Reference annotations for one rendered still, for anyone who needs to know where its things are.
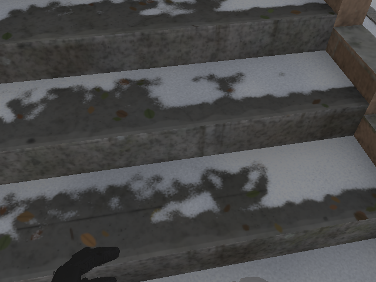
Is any robot left hand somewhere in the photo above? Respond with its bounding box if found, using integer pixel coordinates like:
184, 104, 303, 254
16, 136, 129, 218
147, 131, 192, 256
51, 247, 120, 282

